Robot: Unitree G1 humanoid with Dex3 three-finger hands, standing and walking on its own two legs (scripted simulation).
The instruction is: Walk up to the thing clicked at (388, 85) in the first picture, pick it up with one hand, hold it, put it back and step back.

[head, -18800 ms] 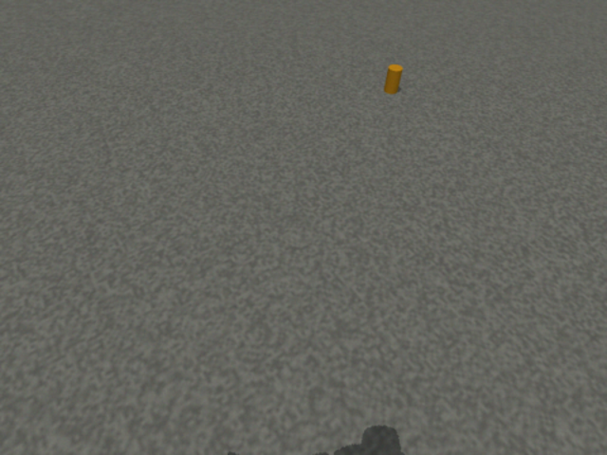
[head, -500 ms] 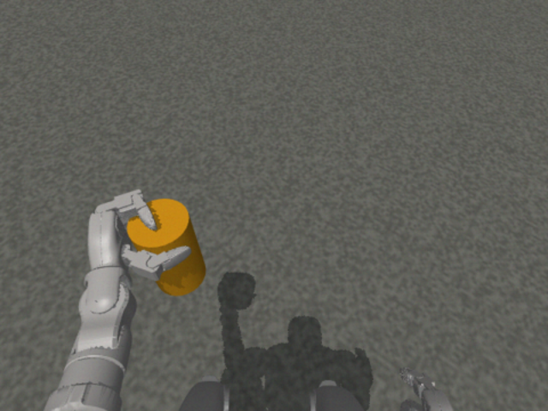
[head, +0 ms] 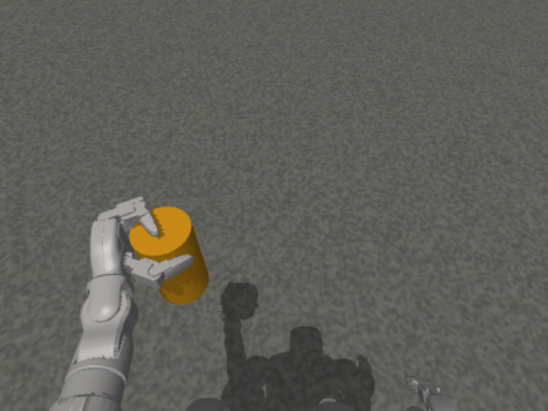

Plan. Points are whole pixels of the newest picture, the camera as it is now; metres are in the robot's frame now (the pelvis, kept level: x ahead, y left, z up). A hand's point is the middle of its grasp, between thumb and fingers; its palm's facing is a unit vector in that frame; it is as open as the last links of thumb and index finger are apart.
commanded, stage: hold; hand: left
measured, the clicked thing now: (173, 258) +0.35 +0.16 -0.03
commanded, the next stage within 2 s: none
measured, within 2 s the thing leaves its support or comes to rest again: neither
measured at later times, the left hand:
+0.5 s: hand (152, 239) +0.34 +0.17 +0.05, palm faces +0.20 -0.98 -0.02, open 7.7 cm
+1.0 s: hand (150, 247) +0.32 +0.17 +0.05, palm faces +0.21 -0.98 -0.02, open 7.6 cm
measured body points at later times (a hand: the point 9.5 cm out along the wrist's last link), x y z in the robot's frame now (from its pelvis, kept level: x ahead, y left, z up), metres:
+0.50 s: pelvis +0.00 +0.00 +0.01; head +0.04 +0.01 +0.46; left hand +0.32 +0.22 +0.06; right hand +0.13 -0.24 -0.11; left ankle +0.01 +0.14 -0.69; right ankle +0.00 -0.14 -0.69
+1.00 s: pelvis -0.01 +0.00 +0.01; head +0.03 +0.00 +0.46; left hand +0.31 +0.22 +0.06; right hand +0.12 -0.24 -0.10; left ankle +0.01 +0.14 -0.69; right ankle +0.00 -0.14 -0.69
